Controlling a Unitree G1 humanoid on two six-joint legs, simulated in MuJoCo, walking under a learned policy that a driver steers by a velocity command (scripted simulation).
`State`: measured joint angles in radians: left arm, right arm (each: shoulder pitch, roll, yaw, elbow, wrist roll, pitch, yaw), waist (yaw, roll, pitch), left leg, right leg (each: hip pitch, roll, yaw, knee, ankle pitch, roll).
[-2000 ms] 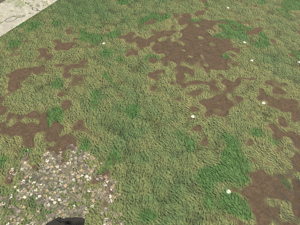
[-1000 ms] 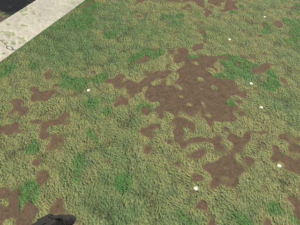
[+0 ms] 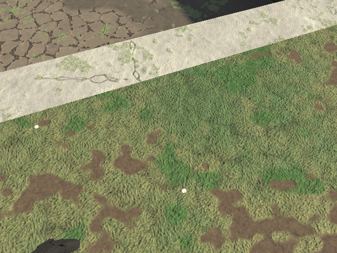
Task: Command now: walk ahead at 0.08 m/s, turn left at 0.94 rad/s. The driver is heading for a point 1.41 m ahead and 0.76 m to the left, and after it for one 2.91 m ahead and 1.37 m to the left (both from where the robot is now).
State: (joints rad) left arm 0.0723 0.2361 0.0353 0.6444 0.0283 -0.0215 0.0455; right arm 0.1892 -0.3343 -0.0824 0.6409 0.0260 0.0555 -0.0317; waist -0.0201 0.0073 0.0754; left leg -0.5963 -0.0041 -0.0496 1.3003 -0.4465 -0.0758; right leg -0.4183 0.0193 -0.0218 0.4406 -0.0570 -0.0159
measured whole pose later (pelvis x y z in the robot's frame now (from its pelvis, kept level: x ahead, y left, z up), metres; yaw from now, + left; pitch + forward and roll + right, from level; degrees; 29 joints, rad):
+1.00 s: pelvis +0.05 +0.04 +0.01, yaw +42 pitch +1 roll +0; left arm 0.17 0.27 0.05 0.73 -0.02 0.02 0.01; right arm 0.18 -0.28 -0.05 0.61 0.01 0.04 -0.01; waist 0.03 0.01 0.04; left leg -0.26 -0.01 -0.06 0.54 -0.29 -0.05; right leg -0.28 -0.02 0.03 0.50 -0.24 0.02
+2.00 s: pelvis +0.48 +0.40 -0.01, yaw +41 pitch +1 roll +1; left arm 0.39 0.26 0.02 0.90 0.00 -0.07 -0.01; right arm 0.18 -0.29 -0.03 0.79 -0.05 -0.07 0.01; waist 0.03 -0.01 0.05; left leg -0.40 -0.06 0.12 0.58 -0.20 0.09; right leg -0.22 0.00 0.04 1.25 -0.29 -0.11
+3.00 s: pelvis +1.18 +0.82 -0.02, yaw -9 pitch +0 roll +2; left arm 0.04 0.34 0.09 0.60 0.03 0.08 0.07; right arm 0.34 -0.29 -0.02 0.67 -0.02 -0.06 -0.02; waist -0.02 0.00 0.05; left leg -0.39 0.03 0.15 0.84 -0.39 0.02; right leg -0.76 0.08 0.13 1.42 -0.25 -0.06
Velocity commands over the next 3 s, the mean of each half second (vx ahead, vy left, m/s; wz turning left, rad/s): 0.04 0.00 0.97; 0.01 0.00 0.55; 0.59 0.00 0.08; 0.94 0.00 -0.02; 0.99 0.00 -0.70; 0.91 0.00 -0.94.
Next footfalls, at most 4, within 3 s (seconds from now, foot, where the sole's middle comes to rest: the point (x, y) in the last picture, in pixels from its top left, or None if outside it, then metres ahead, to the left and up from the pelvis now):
0.22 left None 0.06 0.14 -0.77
0.66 right None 0.18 -0.02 -0.77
1.00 left None -0.02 0.15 -0.77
1.42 right None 0.30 0.09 -0.77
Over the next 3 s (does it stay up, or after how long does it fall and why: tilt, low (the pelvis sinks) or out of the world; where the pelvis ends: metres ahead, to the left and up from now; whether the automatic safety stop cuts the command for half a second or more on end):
stays up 1.18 0.82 -0.02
